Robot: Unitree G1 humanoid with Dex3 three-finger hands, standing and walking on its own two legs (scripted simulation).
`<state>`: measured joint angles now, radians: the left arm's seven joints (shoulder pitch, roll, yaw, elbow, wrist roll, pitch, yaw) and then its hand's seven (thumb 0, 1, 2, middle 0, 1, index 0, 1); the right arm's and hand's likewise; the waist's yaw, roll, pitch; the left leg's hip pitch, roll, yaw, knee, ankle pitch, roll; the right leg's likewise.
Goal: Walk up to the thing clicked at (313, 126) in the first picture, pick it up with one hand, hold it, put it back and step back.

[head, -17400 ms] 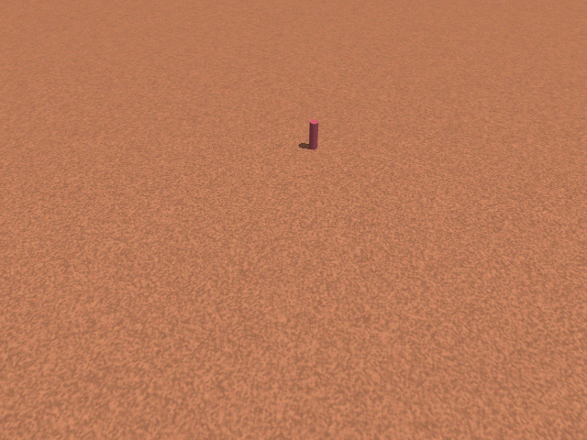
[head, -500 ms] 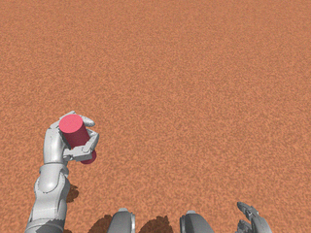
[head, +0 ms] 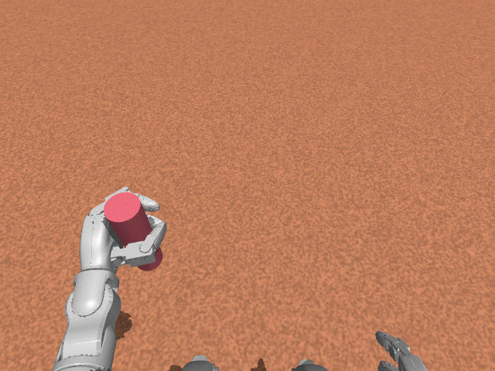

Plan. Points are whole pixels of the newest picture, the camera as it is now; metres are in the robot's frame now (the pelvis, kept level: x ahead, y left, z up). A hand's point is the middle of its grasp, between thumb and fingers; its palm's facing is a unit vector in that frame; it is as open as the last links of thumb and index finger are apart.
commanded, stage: lift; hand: left
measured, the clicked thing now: (137, 236) +0.34 +0.18 +0.03
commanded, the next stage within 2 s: hold in 0.30 s
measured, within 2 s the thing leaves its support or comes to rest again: neither
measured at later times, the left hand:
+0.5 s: hand (146, 217) +0.35 +0.16 +0.07, palm faces +0.08 -1.00 -0.02, open 6.2 cm
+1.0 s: hand (143, 215) +0.34 +0.16 +0.08, palm faces +0.09 -1.00 -0.02, open 6.2 cm
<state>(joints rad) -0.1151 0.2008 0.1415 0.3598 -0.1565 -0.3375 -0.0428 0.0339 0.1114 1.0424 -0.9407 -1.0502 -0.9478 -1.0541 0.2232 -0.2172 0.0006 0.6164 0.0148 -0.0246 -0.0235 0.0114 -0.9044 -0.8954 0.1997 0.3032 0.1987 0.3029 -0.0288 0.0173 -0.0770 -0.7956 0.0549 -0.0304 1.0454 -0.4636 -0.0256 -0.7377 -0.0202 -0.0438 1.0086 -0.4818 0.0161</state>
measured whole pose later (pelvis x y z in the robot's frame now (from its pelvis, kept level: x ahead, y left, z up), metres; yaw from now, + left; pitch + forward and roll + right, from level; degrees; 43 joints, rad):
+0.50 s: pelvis +0.02 -0.01 +0.02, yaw +0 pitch +9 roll -1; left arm -0.12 0.19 0.15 0.39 -0.17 -0.34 -0.08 0.03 0.11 1.04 -0.94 -1.05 -0.95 -1.05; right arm 0.23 -0.23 -0.01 0.64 0.01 0.00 -0.02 0.01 -0.91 -0.90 0.20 0.30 0.20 0.30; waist -0.03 0.02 -0.06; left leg -0.65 0.06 -0.02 0.92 -0.44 -0.03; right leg -0.60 -0.01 -0.04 0.90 -0.46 0.01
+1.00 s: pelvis +0.02 -0.01 +0.03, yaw +0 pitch +6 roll -1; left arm -0.11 0.19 0.14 0.39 -0.16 -0.32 -0.07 0.03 0.11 1.04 -0.94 -1.05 -0.95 -1.05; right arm 0.23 -0.22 -0.01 0.64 0.02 0.01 -0.02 0.01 -0.92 -0.90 0.20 0.30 0.20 0.30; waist -0.02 0.02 -0.04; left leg -0.55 0.05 -0.02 0.84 -0.41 -0.03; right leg -0.50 -0.02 -0.04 0.82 -0.43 0.01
